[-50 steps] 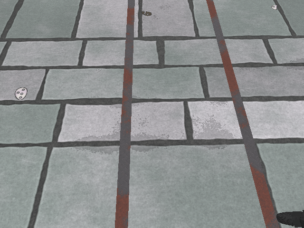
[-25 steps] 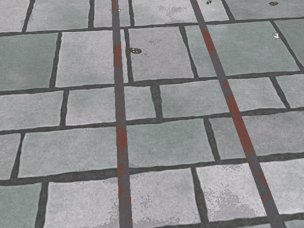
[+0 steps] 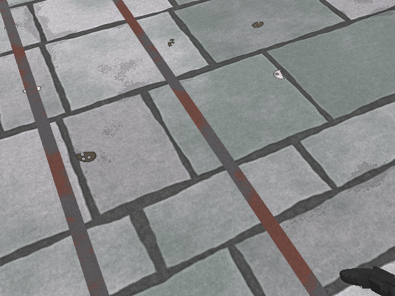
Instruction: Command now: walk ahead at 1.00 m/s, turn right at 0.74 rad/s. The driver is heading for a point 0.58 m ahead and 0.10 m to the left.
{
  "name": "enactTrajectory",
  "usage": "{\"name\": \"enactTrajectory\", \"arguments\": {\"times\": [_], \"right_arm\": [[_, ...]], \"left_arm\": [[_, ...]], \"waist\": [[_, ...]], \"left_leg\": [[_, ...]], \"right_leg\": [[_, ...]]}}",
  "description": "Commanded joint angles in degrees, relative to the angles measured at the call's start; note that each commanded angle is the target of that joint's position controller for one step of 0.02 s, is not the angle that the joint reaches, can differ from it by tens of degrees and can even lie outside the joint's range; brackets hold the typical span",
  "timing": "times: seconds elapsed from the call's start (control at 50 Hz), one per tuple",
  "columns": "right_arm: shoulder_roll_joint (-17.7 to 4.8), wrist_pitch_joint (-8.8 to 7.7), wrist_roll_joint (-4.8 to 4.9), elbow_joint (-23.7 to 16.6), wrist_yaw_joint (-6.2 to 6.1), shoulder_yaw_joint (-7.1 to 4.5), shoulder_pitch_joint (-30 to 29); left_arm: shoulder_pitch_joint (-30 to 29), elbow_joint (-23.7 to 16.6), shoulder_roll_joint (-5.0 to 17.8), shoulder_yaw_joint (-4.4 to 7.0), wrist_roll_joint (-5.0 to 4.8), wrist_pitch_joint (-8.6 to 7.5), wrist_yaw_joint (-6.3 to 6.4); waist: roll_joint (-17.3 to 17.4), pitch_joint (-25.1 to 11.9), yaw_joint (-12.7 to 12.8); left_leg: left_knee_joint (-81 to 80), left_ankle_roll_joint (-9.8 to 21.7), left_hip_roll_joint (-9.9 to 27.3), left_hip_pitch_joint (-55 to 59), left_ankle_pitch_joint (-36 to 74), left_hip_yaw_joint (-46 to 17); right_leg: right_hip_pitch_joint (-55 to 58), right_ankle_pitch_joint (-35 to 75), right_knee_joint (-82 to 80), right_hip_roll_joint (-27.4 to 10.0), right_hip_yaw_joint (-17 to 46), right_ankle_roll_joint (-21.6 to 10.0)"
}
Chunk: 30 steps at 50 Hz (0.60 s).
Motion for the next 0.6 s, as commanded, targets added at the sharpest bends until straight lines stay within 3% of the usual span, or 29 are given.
{"name": "enactTrajectory", "arguments": {"times": [0.02, 0.04, 0.08, 0.1, 0.16, 0.2, 0.24, 0.28, 0.3, 0.32, 0.34, 0.36, 0.38, 0.4, 0.42, 0.44, 0.46, 0.48, 0.5, 0.52, 0.54, 0.56, 0.6], "right_arm": [[-7.1, 0.43, -0.24, 1.7, 0.01, -4.20, 14.1], [-5.9, 0.09, -0.18, 3.9, 0.17, -3.78, 16.0], [-2.9, -1.02, 0.41, 7.7, 0.76, -2.95, 19.2], [-2.7, -1.63, 1.04, 8.8, 1.19, -2.87, 19.9], [-5.1, -2.51, 1.81, 10.3, 1.63, -3.32, 19.8], [-5.7, -2.58, 2.06, 11.3, 1.63, -3.29, 20.1], [-7.7, -2.27, 2.68, 13.3, 1.82, -3.47, 23.1], [-11.1, -2.10, 2.80, 14.7, 1.91, -3.97, 24.3], [-13.1, -1.91, 2.81, 15.3, 1.59, -4.30, 24.6], [-14.2, -1.42, 3.01, 15.4, 1.12, -4.47, 23.6], [-12.8, -1.34, 3.17, 14.8, 1.09, -4.01, 22.8], [-3.1, -1.31, 3.08, 12.7, 1.50, -2.21, 26.8], [-4.8, -0.81, 4.93, 10.9, 1.10, -2.83, 28.0], [-8.0, -0.37, 4.25, 10.1, 0.78, -3.88, 20.8], [-5.5, -0.31, 3.83, 9.9, 0.95, -3.26, 19.1], [-3.8, 0.25, 3.36, 11.1, 1.04, -3.06, 19.7], [-2.5, 1.12, 2.77, 12.2, 1.34, -3.04, 22.0], [-0.9, 1.92, 2.27, 12.5, 1.55, -2.93, 24.0], [-0.4, 2.49, 1.83, 12.2, 1.62, -3.08, 23.1], [-0.3, 1.66, 6.55, 11.4, 0.79, -3.55, 19.9], [-0.3, 1.09, 6.38, 10.0, 0.62, -3.18, 16.2], [0.3, 0.33, 5.13, 8.4, 0.98, -2.69, 12.7], [1.7, -1.13, 3.53, 7.7, 2.57, -2.01, 8.5]], "left_arm": [[-7.5, -7.4, 1.4, -1.41, 1.81, -0.44, -0.98], [-10.4, -8.7, 0.3, -1.69, 2.61, -0.17, -1.88], [-10.9, -9.9, -2.7, -2.82, 2.78, 0.90, -2.94], [-11.6, -10.7, -3.5, -3.30, 2.76, 1.27, -3.12], [-18.7, -14.8, -2.8, -4.38, 3.10, 1.18, -3.71], [-24.1, -16.8, -2.2, -5.20, 2.69, 0.81, -4.63], [-26.9, -17.4, -3.1, -6.06, 2.49, 0.36, -5.12], [-24.6, -16.2, -1.7, -5.66, 2.67, 0.11, -3.91], [-18.7, -14.4, 0.2, -4.85, 3.09, 0.00, -2.86], [-7.2, -10.8, 2.0, -3.72, 3.30, -0.15, -1.76], [2.1, -7.9, 5.7, -2.12, 4.12, -0.25, -0.45], [6.0, -7.1, 10.8, -0.72, 5.55, -0.70, 0.70], [5.9, -8.5, 10.9, -0.48, 4.53, -0.28, 0.91], [1.4, -7.4, 6.6, -1.11, 3.27, -0.38, 1.00], [-1.8, -6.5, 3.2, -1.93, 2.78, -1.14, 0.85], [-3.6, -5.6, 0.7, -2.38, 2.77, -1.87, 0.58], [-4.6, -4.9, -1.4, -2.99, 2.05, -2.24, 0.58], [-4.3, -4.1, -2.3, -3.34, 1.59, -2.86, 0.33], [-4.4, -3.1, -3.3, -3.53, 1.04, -3.44, 0.02], [-11.0, -4.7, -4.5, -3.31, -0.83, -3.95, -0.30], [-13.0, -4.7, -3.4, -3.11, -1.19, -4.05, 0.01], [-15.0, -4.8, -2.6, -3.00, -1.39, -3.93, 0.58], [-10.6, -2.9, -0.2, -2.31, -1.12, -3.51, 1.97]], "waist": [[5.6, -6.8, -9.2], [5.7, -4.4, -8.7], [7.7, -1.9, -6.8], [7.7, -1.2, -5.9], [7.1, 2.4, -4.7], [5.3, 5.1, -5.1], [4.7, 6.6, -5.3], [5.8, 3.6, -3.1], [7.0, -1.1, 0.1], [7.7, -7.0, 6.0], [7.3, -11.8, 10.4], [-7.4, -20.1, 5.7], [-8.3, -27.5, 4.6], [-1.8, -15.6, 3.2], [-1.4, -6.6, 0.6], [0.1, -2.8, -2.2], [0.5, -1.7, -4.9], [-3.1, -1.8, -6.5], [-3.3, -1.0, -7.6], [-5.4, -0.8, -8.0], [-4.0, -0.1, -8.3], [-2.2, 1.9, -8.4], [-1.9, -0.7, -6.0]], "left_leg": [[-20.8, 10.2, 17.6, 33.2, -23.3, -28.4], [-20.9, 9.5, 14.9, 29.1, -14.5, -21.6], [-21.8, 9.0, 12.6, 25.9, -4.6, -15.2], [-22.6, 9.2, 12.7, 25.4, -0.2, -13.3], [-27.3, 10.0, 12.1, 22.1, 9.6, -5.3], [-32.5, 9.5, 9.8, 16.8, 12.2, 0.6], [-36.3, 10.6, 10.0, 14.4, 22.0, 1.2], [-28.9, 10.8, 10.4, 19.9, 47.9, 2.7], [-19.5, 10.5, 10.8, 21.9, 59.6, 3.1], [-5.4, 9.8, 10.2, 19.7, 61.0, 3.1], [11.2, 9.0, 7.4, 9.1, 46.9, 3.2], [34.5, 8.9, 0.0, -5.4, -8.1, 3.0], [47.2, 9.7, -2.8, -12.0, -14.3, -3.2], [46.4, 9.3, 0.0, -15.9, -7.3, -3.5], [43.3, 8.3, 1.1, -15.9, -5.3, -2.4], [40.7, 7.2, 1.9, -13.6, -6.3, -2.5], [38.3, 6.2, 2.1, -9.1, -7.4, -2.5], [35.8, 5.1, 1.8, -6.5, -8.7, -2.7], [32.6, 4.5, 1.5, -6.7, -9.4, -2.8], [30.4, 3.6, 3.0, -9.4, -9.3, -4.6], [24.9, 3.4, 2.9, -9.6, -6.9, -3.7], [15.7, 3.1, 2.4, -7.1, -2.3, -1.5], [0.5, 2.8, -1.5, 3.8, 15.6, 3.3]], "right_leg": [[-33.3, 7.9, 13.1, -7.6, -4.7, 0.4], [-31.7, 8.0, 10.3, -8.8, -3.8, 0.6], [-31.4, 7.2, 8.1, -9.0, -3.1, 1.1], [-32.7, 7.0, 6.6, -8.7, -2.7, 1.2], [-34.1, 13.3, -3.6, -8.4, -4.3, 1.8], [-26.7, 19.4, -16.4, -7.8, -9.5, 1.8], [-16.4, 22.0, -23.5, -7.2, -14.8, 0.6], [-8.5, 19.3, -26.3, -4.5, -15.7, -0.5], [-0.9, 15.3, -26.6, -2.5, -15.5, -1.0], [11.8, 14.2, -29.3, -1.9, -13.9, -1.5], [26.3, 11.3, -30.1, -7.8, -8.3, -1.7], [39.3, -6.2, -33.2, -26.5, 13.7, -3.2], [38.8, -11.6, -43.5, -34.7, 35.5, -5.3], [29.9, 0.8, -44.9, -30.3, 26.3, -5.3], [21.4, 20.4, -44.7, -27.9, 17.0, -6.1], [15.5, 37.1, -44.2, -25.1, 9.7, -5.8], [9.8, 46.0, -45.5, -22.7, 3.1, -4.8], [7.0, 54.1, -45.9, -23.5, 0.6, -5.7], [6.3, 57.7, -46.8, -23.1, -1.5, -5.5], [7.1, 54.0, -48.2, -21.7, -3.5, -5.7], [5.0, 52.4, -49.9, -21.2, -5.1, -5.2], [0.7, 52.0, -51.1, -19.2, -8.9, -4.2], [-2.2, 47.3, -50.6, -14.3, -14.2, -2.5]]}}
